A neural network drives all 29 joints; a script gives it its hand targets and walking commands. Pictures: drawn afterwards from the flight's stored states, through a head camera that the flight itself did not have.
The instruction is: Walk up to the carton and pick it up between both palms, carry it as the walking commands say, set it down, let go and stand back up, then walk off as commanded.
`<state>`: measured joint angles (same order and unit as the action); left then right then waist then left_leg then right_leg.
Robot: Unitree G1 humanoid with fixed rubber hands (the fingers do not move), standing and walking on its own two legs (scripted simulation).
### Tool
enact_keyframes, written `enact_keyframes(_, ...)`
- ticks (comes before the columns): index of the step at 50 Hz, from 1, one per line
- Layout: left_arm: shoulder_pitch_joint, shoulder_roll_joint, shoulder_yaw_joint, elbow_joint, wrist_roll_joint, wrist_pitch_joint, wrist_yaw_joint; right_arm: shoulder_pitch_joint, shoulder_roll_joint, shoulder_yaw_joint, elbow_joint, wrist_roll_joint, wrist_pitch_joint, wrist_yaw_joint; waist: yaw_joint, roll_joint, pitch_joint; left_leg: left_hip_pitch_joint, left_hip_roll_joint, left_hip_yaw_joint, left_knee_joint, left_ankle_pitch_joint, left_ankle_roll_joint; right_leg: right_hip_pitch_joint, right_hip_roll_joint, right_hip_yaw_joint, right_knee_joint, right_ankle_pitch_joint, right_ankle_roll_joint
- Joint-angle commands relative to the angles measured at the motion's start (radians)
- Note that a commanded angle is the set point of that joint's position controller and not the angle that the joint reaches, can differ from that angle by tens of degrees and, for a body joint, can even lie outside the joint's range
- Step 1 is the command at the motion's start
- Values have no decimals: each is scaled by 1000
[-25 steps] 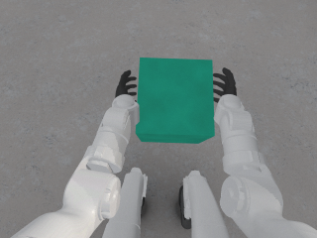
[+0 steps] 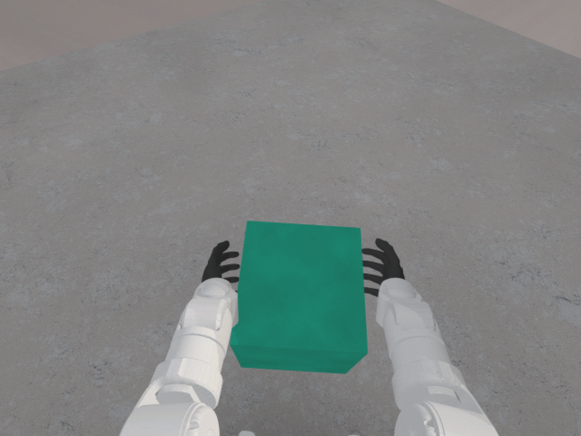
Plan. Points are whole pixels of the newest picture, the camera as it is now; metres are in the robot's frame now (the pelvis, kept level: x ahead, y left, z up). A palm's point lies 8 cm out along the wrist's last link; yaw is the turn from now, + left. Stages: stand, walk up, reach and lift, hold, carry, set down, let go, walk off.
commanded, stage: reach and lift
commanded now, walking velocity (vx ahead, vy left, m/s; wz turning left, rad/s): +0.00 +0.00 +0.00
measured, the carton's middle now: (298, 300) +0.35 +0.01 -0.08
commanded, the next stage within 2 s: hold in 1.92 s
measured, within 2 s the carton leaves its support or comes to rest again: neither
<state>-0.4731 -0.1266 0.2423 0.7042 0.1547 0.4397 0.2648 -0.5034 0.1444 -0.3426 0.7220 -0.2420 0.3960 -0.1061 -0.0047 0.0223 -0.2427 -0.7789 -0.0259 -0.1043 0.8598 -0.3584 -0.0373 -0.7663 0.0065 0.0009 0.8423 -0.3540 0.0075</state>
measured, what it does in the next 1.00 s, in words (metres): stands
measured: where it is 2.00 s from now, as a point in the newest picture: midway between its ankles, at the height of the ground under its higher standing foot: outside the picture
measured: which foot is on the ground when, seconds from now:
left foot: down 0.00-1.00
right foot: down 0.00-1.00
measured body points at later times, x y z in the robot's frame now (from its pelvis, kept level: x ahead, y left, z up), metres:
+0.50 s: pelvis +0.00 +0.02 +0.03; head -0.06 +0.03 +0.47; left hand +0.33 +0.14 +0.06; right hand +0.32 -0.14 +0.06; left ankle +0.03 +0.13 -0.69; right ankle +0.03 -0.12 -0.69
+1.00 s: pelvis -0.02 +0.01 +0.03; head -0.10 +0.01 +0.47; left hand +0.31 +0.14 +0.10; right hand +0.31 -0.13 +0.09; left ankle +0.03 +0.13 -0.69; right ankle +0.03 -0.12 -0.69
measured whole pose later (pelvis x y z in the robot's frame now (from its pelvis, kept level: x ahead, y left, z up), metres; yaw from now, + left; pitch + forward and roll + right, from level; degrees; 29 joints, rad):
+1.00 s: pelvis -0.02 +0.01 +0.03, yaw +1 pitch -3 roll -1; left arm -0.55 -0.17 0.29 0.71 0.20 0.69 0.28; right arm -0.50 0.15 -0.36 0.63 -0.26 0.70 -0.14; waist 0.00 0.02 -0.17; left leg -0.33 -0.02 -0.11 0.63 -0.26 -0.01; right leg -0.30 0.00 0.00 0.59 -0.25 0.02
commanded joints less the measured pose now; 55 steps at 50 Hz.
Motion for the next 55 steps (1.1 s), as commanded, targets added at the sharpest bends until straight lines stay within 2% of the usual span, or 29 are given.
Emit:
enact_keyframes(1, -717, -1106, -586, -277, -251, -65, -472, -410, 1191, 553, -90, 213, 24, 265, -67, -63, -526, 402, -97, 43, -195, 498, 11, 642, 90, 91, -159, 672, 14)
enact_keyframes(2, -700, -1169, -609, -262, -263, -51, -469, -429, 1146, 570, -147, 215, 23, 262, -113, -34, -526, 435, -109, 43, -196, 519, 5, 671, 90, 93, -167, 706, 9)
enact_keyframes(3, -650, -1175, -626, -301, -276, -53, -469, -500, 1174, 643, -252, 257, 18, 261, -68, -48, -579, 436, -104, 33, -208, 571, 6, 724, 98, 85, -164, 743, 16)
enact_keyframes(4, -613, -1198, -620, -247, -263, -38, -469, -512, 1154, 650, -249, 250, 29, 267, -60, -40, -555, 477, -99, 32, -219, 602, -6, 714, 102, 82, -174, 736, 13)
enact_keyframes(7, -646, -1180, -627, -304, -237, -17, -450, -463, 1107, 584, -181, 236, 56, 292, -92, 48, -478, 545, -85, -4, -234, 598, -18, 616, 111, 75, -219, 573, -5)
enact_keyframes(8, -541, -1168, -550, -188, -195, 14, -446, -417, 1090, 572, -175, 214, 80, 293, -87, 4, -373, 502, -79, 6, -259, 524, -11, 609, 104, 62, -240, 539, -3)
enact_keyframes(12, -603, -1162, -518, -144, -188, 57, -442, -501, 1062, 519, -115, 208, 127, 323, -80, 22, -242, 512, -65, 2, -291, 369, -7, 605, 105, 61, -270, 362, -14)
enact_keyframes(14, -646, -1203, -545, -226, -198, 61, -441, -470, 1086, 521, -101, 205, 141, 345, -80, 20, -261, 553, -57, -6, -304, 403, -9, 610, 112, 56, -269, 377, -15)
enact_keyframes(17, -704, -1196, -483, -164, -186, 89, -440, -625, 1038, 502, -157, 243, 161, 355, -73, 37, -202, 544, -50, -8, -313, 317, -2, 614, 100, 51, -276, 302, -10)
enact_keyframes(18, -737, -1252, -531, -254, -216, 81, -440, -651, 1066, 559, -218, 274, 161, 364, -59, 30, -230, 598, -48, -12, -300, 371, -4, 628, 105, 52, -268, 310, -13)
enact_keyframes(20, -771, -1207, -461, -180, -198, 103, -440, -667, 1045, 513, -140, 247, 182, 367, -68, 11, -201, 563, -42, -4, -329, 262, 6, 633, 90, 61, -288, 267, -20)
enact_keyframes(23, -775, -1242, -448, -194, -181, 128, -439, -659, 1052, 472, -133, 256, 201, 385, -53, 77, -221, 593, -38, -2, -343, 262, -6, 621, 92, 45, -294, 243, -20)
enact_keyframes(24, -745, -1198, -396, -136, -163, 148, -441, -598, 1019, 401, -52, 221, 216, 381, -74, 52, -142, 593, -35, -2, -349, 256, 1, 590, 83, 54, -321, 231, -25)
enact_keyframes(25, -759, -1247, -455, -171, -194, 142, -446, -601, 1013, 436, -112, 226, 213, 382, -94, 44, -207, 630, -40, 9, -345, 319, -7, 633, 97, 52, -315, 303, -26)
enact_keyframes(26, -754, -1249, -458, -167, -208, 146, -454, -647, 1034, 474, -151, 259, 212, 383, -64, 38, -236, 620, -45, 11, -345, 346, -6, 652, 96, 42, -316, 345, -19)
enact_keyframes(28, -741, -1163, -360, -105, -177, 174, -455, -650, 1020, 421, -84, 225, 251, 378, -66, -9, -125, 583, -44, 15, -374, 221, 10, 647, 76, 47, -332, 242, -10)
enact_keyframes(32, -829, -1183, -355, -164, -179, 175, -461, -713, 1075, 432, -97, 250, 254, 390, -25, 53, -153, 613, -42, 29, -394, 192, 16, 653, 67, 50, -349, 209, -10)
enact_keyframes(34, -821, -1153, -310, -120, -175, 197, -461, -708, 1076, 413, -75, 243, 278, 382, -12, -14, -86, 602, -44, 28, -421, 137, 27, 629, 66, 49, -369, 160, 0)
enact_keyframes(35, -777, -1168, -317, -91, -156, 206, -461, -702, 1060, 411, -74, 245, 283, 384, -8, 20, -88, 607, -50, 40, -424, 162, 23, 638, 68, 49, -375, 177, -4)
enact_keyframes(41, -774, -1118, -206, -7, -121, 203, -479, -840, 1086, 417, -100, 257, 270, 381, 60, -40, -87, 607, -55, 59, -425, 91, 31, 587, 46, 55, -395, 76, -1)
enact_keyframes(43, -855, -1105, -235, -80, -151, 193, -477, -832, 1133, 443, -103, 270, 268, 378, 76, -23, -160, 615, -57, 63, -416, 129, 28, 615, 47, 62, -390, 106, 6)
enact_keyframes(47, -918, -1093, -222, -75, -154, 189, -488, -873, 1134, 420, -66, 268, 256, 371, 65, -33, -125, 615, -54, 72, -405, 39, 34, 566, 37, 55, -403, -17, -3)
enact_keyframes(48, -943, -1091, -259, -84, -168, 180, -492, -790, 1126, 388, 0, 227, 254, 362, 16, -53, -155, 656, -62, 74, -404, 53, 30, 533, 41, 56, -411, -8, -9)
enact_keyframes(49, -918, -1039, -219, -93, -148, 184, -494, -733, 1157, 358, 58, 203, 274, 358, 37, -80, -93, 659, -59, 73, -411, 82, 35, 512, 33, 58, -425, 9, -3)
enact_keyframes(50, -892, -1084, -234, -50, -166, 192, -501, -756, 1113, 363, 7, 204, 259, 353, 18, -59, -96, 651, -48, 69, -420, 78, 33, 536, 42, 48, -417, 24, -6)
enact_keyframes(51, -882, -1085, -254, -75, -165, 187, -504, -785, 1130, 387, -41, 220, 249, 352, 37, -31, -153, 655, -50, 70, -416, 129, 32, 579, 38, 54, -416, 79, -1)
enact_keyframes(53, -880, -1085, -238, -43, -150, 197, -502, -726, 1108, 339, 36, 183, 264, 352, 15, -48, -125, 649, -48, 65, -428, 106, 28, 548, 41, 45, -422, 50, -5)
enact_keyframes(54, -859, -1103, -257, -57, -148, 203, -497, -694, 1119, 337, 34, 188, 265, 355, 3, 12, -138, 628, -46, 65, -446, 128, 22, 610, 59, 38, -402, 110, -6)
enact_keyframes(55, -820, -1110, -259, -67, -146, 210, -500, -652, 1130, 330, 45, 181, 274, 352, 9, 3, -121, 633, -45, 71, -439, 143, 24, 602, 53, 43, -410, 118, -5)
